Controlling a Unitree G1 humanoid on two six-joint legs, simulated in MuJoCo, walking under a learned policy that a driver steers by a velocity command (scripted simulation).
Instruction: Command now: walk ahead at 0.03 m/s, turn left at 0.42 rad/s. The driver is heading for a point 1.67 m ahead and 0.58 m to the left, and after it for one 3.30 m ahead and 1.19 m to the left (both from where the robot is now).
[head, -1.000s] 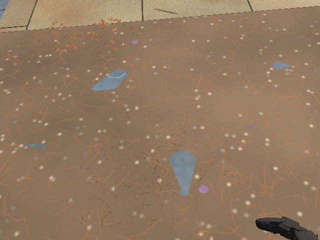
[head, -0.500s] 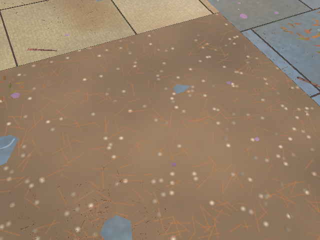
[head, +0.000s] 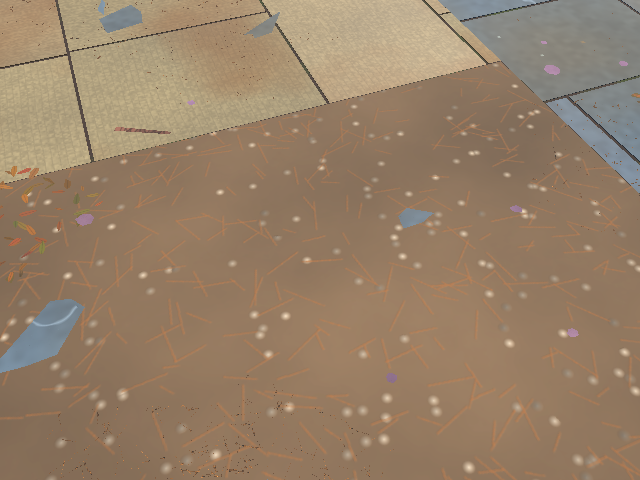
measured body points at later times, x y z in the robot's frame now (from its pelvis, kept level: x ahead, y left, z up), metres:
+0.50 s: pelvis +0.00 +0.02 +0.01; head +0.01 +0.04 +0.46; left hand +0.07 +0.32 -0.10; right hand +0.16 -0.23 -0.10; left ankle -0.02 +0.10 -0.73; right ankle +0.03 -0.10 -0.70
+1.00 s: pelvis +0.15 +0.11 -0.01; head +0.18 +0.12 +0.44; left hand -0.03 +0.31 -0.13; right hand +0.46 +0.04 -0.10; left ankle +0.20 +0.26 -0.72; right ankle +0.05 -0.09 -0.73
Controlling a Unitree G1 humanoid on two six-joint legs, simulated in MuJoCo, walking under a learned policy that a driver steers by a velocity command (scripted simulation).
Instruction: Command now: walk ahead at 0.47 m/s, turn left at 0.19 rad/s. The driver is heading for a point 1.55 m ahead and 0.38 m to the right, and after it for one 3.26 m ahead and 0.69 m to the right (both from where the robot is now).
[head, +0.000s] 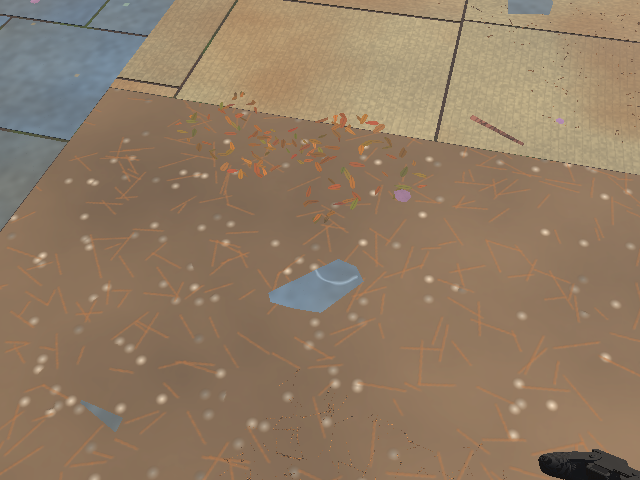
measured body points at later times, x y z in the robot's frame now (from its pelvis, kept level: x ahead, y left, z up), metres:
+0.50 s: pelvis +0.28 +0.02 +0.01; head +0.31 +0.02 +0.45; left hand +0.48 +0.25 -0.09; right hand +0.23 -0.23 -0.13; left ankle +0.12 +0.10 -0.73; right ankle +0.45 -0.08 -0.70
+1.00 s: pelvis +0.56 +0.02 +0.01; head +0.59 +0.02 +0.46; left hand +0.51 +0.26 -0.13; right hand +0.75 -0.21 -0.10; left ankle +0.73 +0.15 -0.69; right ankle +0.46 -0.06 -0.73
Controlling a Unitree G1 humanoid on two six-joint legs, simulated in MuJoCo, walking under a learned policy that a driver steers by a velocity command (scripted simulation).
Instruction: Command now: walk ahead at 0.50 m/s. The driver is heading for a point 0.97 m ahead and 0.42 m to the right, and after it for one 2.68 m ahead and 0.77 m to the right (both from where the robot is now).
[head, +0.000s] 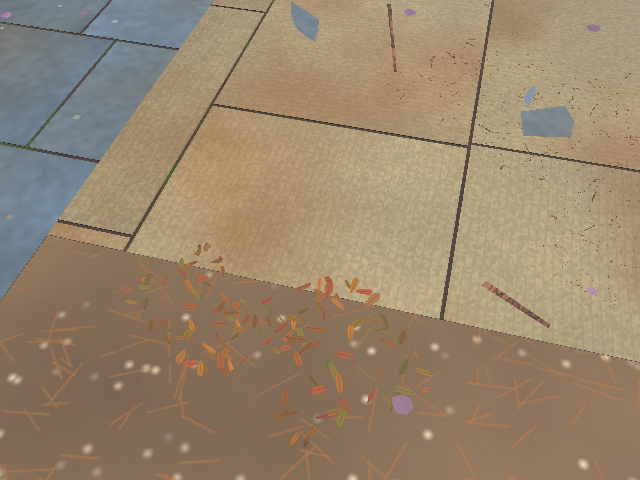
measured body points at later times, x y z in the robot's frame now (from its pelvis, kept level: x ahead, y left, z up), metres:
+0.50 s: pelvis +0.27 +0.03 +0.00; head +0.29 +0.02 +0.45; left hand +0.46 +0.23 -0.13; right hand +0.18 -0.21 -0.14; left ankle +0.19 +0.11 -0.74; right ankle +0.40 -0.13 -0.69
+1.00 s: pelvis +0.52 -0.09 +0.00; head +0.54 -0.12 +0.45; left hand +0.64 +0.17 -0.12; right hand +0.56 -0.39 -0.11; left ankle +0.74 +0.00 -0.68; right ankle +0.43 -0.09 -0.74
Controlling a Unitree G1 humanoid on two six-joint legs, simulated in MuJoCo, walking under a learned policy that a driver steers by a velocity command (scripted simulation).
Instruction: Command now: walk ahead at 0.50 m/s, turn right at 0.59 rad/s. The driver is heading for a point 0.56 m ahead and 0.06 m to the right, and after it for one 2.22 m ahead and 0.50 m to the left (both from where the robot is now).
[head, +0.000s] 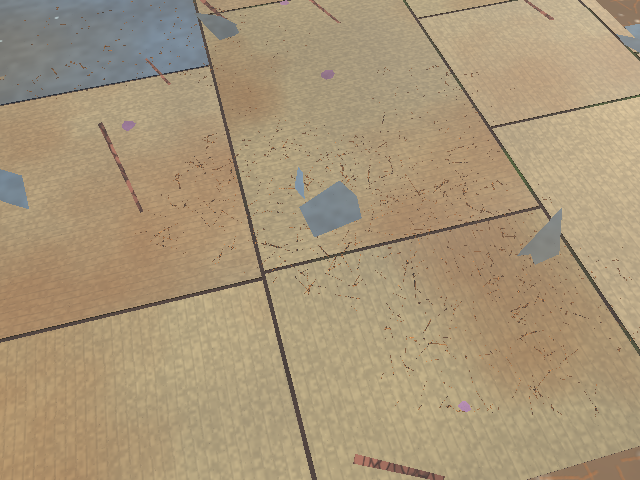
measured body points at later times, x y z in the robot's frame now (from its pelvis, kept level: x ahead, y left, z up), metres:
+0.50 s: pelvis +0.27 +0.03 +0.00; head +0.30 +0.03 +0.45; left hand +0.50 +0.24 -0.11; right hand +0.21 -0.24 -0.12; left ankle +0.26 +0.14 -0.74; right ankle +0.33 -0.13 -0.67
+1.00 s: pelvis +0.50 -0.12 +0.00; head +0.52 -0.14 +0.45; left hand +0.62 +0.12 -0.12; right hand +0.48 -0.39 -0.14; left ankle +0.63 +0.01 -0.66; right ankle +0.45 -0.15 -0.74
